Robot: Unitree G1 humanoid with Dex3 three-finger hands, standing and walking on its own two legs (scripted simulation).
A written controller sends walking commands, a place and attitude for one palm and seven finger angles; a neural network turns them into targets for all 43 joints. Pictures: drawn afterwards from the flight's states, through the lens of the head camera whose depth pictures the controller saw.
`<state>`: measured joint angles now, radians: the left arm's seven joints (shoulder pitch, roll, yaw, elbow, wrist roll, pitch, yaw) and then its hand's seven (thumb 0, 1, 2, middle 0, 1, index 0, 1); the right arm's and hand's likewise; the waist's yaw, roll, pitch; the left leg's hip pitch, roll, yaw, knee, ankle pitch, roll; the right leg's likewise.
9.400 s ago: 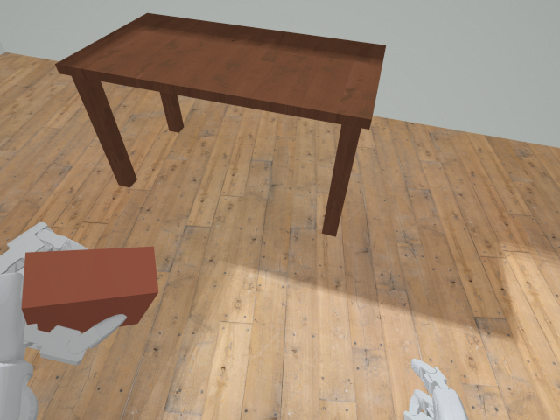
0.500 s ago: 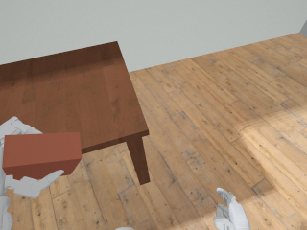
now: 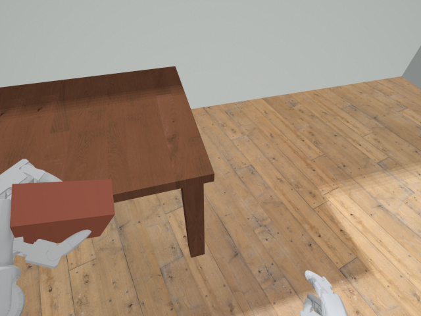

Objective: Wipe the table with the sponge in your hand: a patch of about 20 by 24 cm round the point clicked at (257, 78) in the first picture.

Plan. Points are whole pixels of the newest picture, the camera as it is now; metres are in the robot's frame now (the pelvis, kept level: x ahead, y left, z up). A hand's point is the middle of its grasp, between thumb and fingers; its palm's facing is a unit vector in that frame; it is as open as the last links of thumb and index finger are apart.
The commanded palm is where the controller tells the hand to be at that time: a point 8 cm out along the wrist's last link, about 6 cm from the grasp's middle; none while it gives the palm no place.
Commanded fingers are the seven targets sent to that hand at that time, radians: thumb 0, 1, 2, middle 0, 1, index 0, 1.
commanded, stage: come to a stop and stand still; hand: left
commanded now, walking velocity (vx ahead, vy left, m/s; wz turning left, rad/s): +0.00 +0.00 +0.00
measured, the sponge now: (77, 213) +0.22 +0.22 +0.15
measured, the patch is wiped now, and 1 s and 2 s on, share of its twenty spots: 0.00 0.00 0.00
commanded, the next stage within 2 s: look again from close up in 0.24 s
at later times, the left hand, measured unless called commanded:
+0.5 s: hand (25, 182) +0.24 +0.29 +0.19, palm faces +0.46 -0.79 -0.40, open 9.7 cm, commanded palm +0.17 +0.29 +0.18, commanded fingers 0.00 0.10 1.30 -1.20 -1.60 -1.20 -1.60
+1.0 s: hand (45, 164) +0.29 +0.30 +0.16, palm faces +0.34 -0.87 -0.35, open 9.6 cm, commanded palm +0.24 +0.34 +0.18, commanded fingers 0.00 0.10 1.30 -1.20 -1.60 -1.20 -1.60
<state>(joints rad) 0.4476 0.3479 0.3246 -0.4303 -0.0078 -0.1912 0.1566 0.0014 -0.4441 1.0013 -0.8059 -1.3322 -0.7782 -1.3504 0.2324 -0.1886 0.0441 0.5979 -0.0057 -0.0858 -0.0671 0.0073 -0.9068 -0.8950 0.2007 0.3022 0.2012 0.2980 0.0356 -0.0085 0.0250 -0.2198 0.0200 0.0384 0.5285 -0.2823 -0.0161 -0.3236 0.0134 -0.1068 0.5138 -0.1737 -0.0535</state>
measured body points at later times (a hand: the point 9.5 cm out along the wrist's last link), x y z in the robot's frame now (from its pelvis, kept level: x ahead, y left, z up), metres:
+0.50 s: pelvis +0.00 +0.02 +0.00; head +0.02 +0.02 +0.45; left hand +0.21 +0.33 +0.21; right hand +0.15 -0.22 -0.08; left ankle +0.00 +0.13 -0.73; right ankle +0.07 -0.07 -0.73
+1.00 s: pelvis +0.06 +0.07 +0.00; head +0.09 +0.09 +0.45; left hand +0.27 +0.35 +0.18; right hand +0.26 -0.15 -0.05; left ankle +0.00 +0.13 -0.73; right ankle +0.07 -0.07 -0.73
